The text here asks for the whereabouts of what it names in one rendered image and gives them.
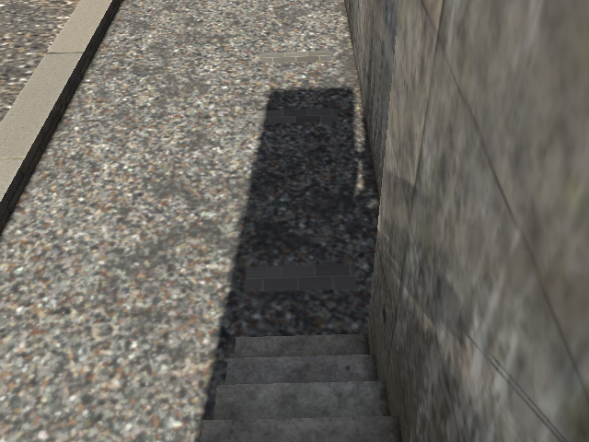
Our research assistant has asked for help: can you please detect stairs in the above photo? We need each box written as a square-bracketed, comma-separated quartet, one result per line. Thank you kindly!
[201, 334, 402, 442]

